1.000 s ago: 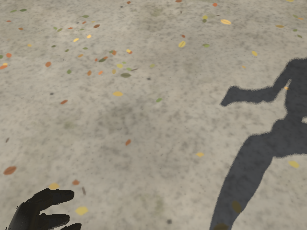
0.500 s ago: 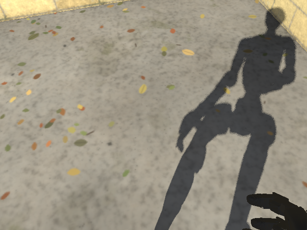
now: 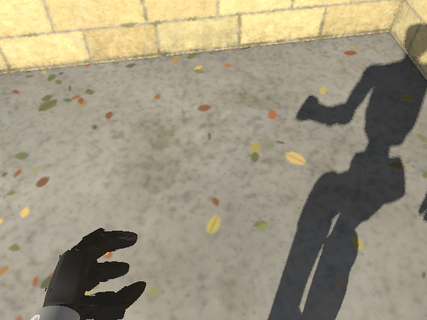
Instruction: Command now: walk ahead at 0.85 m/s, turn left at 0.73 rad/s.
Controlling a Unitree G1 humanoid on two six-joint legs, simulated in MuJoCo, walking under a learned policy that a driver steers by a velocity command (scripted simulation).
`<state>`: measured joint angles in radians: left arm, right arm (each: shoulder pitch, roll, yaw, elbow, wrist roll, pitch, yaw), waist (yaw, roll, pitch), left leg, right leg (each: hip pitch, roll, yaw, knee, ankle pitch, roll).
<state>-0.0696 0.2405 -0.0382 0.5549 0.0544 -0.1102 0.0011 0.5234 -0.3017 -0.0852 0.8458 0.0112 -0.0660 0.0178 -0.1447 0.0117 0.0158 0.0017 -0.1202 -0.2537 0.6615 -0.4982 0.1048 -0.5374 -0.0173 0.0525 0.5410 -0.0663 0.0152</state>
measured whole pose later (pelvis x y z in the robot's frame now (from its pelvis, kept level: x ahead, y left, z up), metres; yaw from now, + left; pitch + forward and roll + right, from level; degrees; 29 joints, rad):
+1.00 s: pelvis +0.37 -0.01 +0.02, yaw +10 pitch -1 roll +0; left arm 0.18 0.21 0.01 0.91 0.01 -0.03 0.03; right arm 0.21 -0.21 -0.05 0.83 -0.02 0.01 -0.02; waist -0.01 0.00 0.02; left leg -0.31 -0.02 -0.04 0.54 -0.22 -0.01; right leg -0.24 -0.01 0.01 0.57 -0.32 0.00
